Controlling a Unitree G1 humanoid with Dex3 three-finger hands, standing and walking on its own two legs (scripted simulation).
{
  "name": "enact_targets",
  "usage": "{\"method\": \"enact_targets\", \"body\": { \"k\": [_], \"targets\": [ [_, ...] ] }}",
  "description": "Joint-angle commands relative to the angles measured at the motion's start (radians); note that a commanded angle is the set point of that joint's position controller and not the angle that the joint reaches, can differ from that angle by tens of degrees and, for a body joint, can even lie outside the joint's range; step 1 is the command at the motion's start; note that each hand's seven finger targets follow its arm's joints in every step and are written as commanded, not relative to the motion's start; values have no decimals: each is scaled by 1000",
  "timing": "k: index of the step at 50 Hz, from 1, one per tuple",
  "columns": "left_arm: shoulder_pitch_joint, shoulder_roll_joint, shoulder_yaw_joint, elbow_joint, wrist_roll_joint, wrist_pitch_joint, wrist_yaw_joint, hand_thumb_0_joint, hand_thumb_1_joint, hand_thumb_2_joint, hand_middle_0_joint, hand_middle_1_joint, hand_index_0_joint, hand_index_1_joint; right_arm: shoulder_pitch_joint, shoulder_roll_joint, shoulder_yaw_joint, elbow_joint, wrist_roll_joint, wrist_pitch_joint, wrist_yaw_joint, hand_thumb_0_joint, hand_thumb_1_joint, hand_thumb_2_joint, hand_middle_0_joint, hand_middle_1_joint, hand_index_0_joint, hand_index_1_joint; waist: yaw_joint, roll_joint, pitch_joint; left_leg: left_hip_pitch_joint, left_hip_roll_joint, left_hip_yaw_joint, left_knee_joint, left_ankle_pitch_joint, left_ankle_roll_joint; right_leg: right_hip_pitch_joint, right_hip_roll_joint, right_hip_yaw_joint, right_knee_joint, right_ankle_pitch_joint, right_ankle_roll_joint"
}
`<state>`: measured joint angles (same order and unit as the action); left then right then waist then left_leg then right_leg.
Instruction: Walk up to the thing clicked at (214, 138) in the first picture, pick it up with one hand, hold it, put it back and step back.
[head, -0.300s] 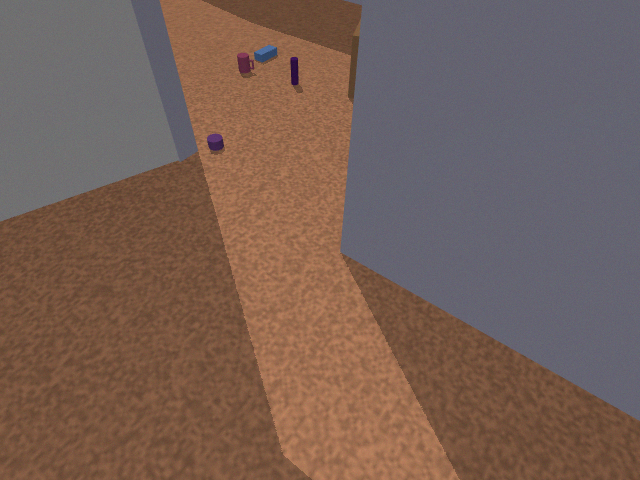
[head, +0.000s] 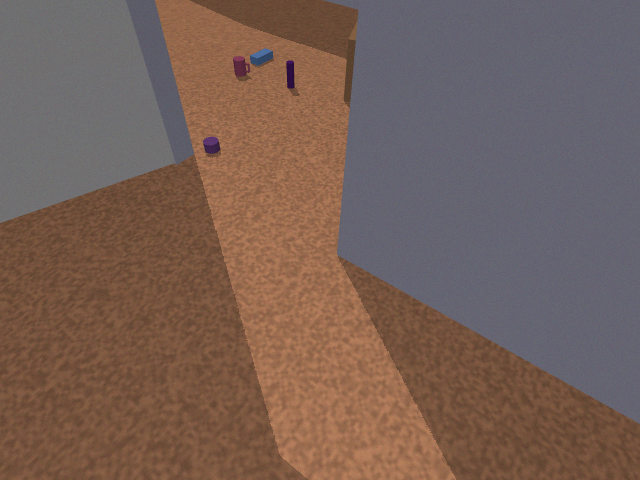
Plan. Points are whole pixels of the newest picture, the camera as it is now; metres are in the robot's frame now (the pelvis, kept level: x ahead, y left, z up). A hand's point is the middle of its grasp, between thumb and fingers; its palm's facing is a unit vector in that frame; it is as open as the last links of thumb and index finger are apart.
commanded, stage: stand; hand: right
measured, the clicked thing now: (211, 145) +1.83 +0.54 -0.76
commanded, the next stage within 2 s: walk up in 0.82 s
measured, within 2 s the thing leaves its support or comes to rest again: neither
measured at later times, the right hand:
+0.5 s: hand out of the picture +0.07 -0.24 -0.16, palm faces -0.02 +0.94 -0.34, open 7.4 cm
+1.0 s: hand out of the picture +0.13 -0.25 -0.14, palm faces -0.12 +0.93 -0.35, open 7.4 cm
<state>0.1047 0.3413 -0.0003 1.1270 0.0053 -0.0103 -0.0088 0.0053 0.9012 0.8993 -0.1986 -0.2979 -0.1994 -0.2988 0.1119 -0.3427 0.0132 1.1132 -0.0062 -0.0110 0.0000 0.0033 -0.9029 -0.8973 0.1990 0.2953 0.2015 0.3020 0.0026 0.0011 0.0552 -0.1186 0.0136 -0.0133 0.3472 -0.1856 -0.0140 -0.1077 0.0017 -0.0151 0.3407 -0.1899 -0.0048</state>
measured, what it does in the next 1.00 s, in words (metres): lifts its left foot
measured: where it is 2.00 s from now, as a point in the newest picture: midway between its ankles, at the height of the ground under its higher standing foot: (238, 391)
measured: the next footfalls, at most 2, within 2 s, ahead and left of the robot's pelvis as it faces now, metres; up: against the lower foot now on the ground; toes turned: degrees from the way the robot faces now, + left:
left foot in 1.16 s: +0.18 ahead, +0.26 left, +0.00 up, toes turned +17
right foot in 1.60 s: +0.51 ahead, +0.08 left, +0.00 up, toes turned +11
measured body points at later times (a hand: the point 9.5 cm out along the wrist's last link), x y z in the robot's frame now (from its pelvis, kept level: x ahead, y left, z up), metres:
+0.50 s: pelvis +0.00 +0.01 +0.00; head +0.02 +0.01 +0.45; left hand +0.08 +0.30 -0.13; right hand +0.07 -0.29 -0.13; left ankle +0.00 +0.13 -0.75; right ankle +0.00 -0.12 -0.75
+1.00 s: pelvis +0.03 +0.03 +0.00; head +0.03 +0.03 +0.45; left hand +0.08 +0.36 -0.12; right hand +0.13 -0.29 -0.12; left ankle +0.05 +0.17 -0.70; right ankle +0.00 -0.11 -0.75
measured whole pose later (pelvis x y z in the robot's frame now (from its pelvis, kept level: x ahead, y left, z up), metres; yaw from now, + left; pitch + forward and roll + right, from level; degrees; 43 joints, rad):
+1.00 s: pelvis +0.03 +0.03 +0.00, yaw +5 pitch -2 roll -1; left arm 0.20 0.39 0.08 1.00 0.04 -0.08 -0.03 0.00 0.90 0.90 -0.20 -0.30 -0.20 -0.30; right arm 0.18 -0.42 -0.07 1.03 -0.04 0.02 0.11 0.01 -0.90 -0.90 0.20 0.30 0.20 0.30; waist 0.01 0.01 0.02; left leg -0.42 0.06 -0.02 0.86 -0.38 0.01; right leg -0.07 -0.05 -0.10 0.36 -0.28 -0.01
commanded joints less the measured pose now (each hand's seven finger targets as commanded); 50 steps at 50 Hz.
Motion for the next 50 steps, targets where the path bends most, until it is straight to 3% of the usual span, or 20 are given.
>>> {"method": "enact_targets", "body": {
  "k": [1, 19, 22, 29, 40, 41, 42, 43, 44, 45, 46, 47, 50],
  "targets": [
    [-44, 213, 41, -61, 0, -25, 16, 0, 900, 900, -200, -300, -200, -300, -39, -212, -43, -59, -4, -23, -11, 0, -900, -900, 200, 300, 200, 300, 0, 4, -76, -7, 109, -86, -60, 121, 38, 18, -127, 106, -61, 124, -24],
    [-42, 213, 38, -58, 2, -23, 16, 0, 900, 900, -200, -300, -200, -300, -33, -213, -46, -56, -4, -22, -11, 0, -900, -900, 200, 300, 200, 300, -4, 2, -60, -1, 108, -81, -77, 80, 39, -2, -123, 113, -67, 99, -15],
    [-27, 210, 35, -54, 3, -23, 16, 0, 900, 900, -200, -300, -200, -300, -36, -212, -46, -55, -1, -21, -9, 0, -900, -900, 200, 300, 200, 300, 0, -8, -65, 4, 112, -86, -77, 89, 40, -7, -120, 109, -73, 91, -16],
    [-26, 214, 36, -55, 0, -25, 17, 0, 900, 900, -200, -300, -200, -300, -34, -216, -47, -54, -2, -24, -11, 0, -900, -900, 200, 300, 200, 300, -1, 8, -94, 30, 117, -80, -65, 171, 42, 27, -130, 109, -57, 176, -22],
    [-30, 214, 35, -62, 1, -22, 19, 0, 900, 900, -200, -300, -200, -300, -37, -217, -47, -54, -2, -24, -13, 0, -900, -900, 200, 300, 200, 300, -1, 4, -84, 31, 118, -75, -71, 189, 39, 27, -131, 110, -54, 193, -18],
    [43, 346, 120, -143, 31, -54, 4, 0, 900, 900, -200, -300, -200, -300, -4, -326, -129, -155, -31, -23, 34, 0, -900, -900, 200, 300, 200, 300, 25, 41, -189, -125, 55, -126, 35, -317, 76, 145, -131, 98, 46, -342, -87],
    [83, 362, 138, -123, 38, -64, 0, 0, 900, 900, -200, -300, -200, -300, -83, -294, -121, -172, -32, -11, 56, 0, -900, -900, 200, 300, 200, 300, 70, -29, -84, -424, 33, -85, 132, -428, 71, 238, -185, 168, -6, -525, -118],
    [135, 404, 159, -116, 38, -70, 3, 0, 900, 900, -200, -300, -200, -300, -166, -260, -120, -208, -31, -5, 70, 0, -900, -900, 200, 300, 200, 300, 113, -196, -15, -592, 5, 2, 399, -292, 44, 259, -341, 349, -162, -652, -185],
    [146, 406, 165, -134, 35, -79, 2, 0, 900, 900, -200, -300, -200, -300, -198, -261, -120, -238, -44, -6, 77, 0, -900, -900, 200, 300, 200, 300, 120, -153, 14, -672, 53, -43, 512, -263, 37, 218, -457, 412, -225, -606, -233],
    [116, 411, 165, -159, 30, -86, 4, 0, 900, 900, -200, -300, -200, -300, -187, -275, -125, -250, -40, -12, 82, 0, -900, -900, 200, 300, 200, 300, 98, -101, 40, -659, 91, -99, 566, -253, 36, 159, -495, 437, -240, -549, -248],
    [89, 402, 165, -175, 31, -92, 6, 0, 900, 900, -200, -300, -200, -300, -156, -289, -133, -247, -38, -17, 90, 0, -900, -900, 200, 300, 200, 300, 66, -66, 34, -611, 124, -131, 599, -228, 35, 111, -485, 423, -252, -530, -243],
    [61, 382, 162, -194, 32, -98, 4, 0, 900, 900, -200, -300, -200, -300, -104, -296, -135, -238, -30, -19, 103, 0, -900, -900, 200, 300, 200, 300, 33, -55, 1, -573, 137, -127, 583, -218, 34, 128, -444, 355, -243, -516, -226],
    [-40, 374, 162, -239, 45, -103, -10, 0, 900, 900, -200, -300, -200, -300, 11, -273, -142, -216, -20, -4, 136, 0, -900, -900, 200, 300, 200, 300, -32, -164, 12, -428, 130, -32, 494, -169, 16, 13, -352, 127, -223, -444, -179]
  ]
}}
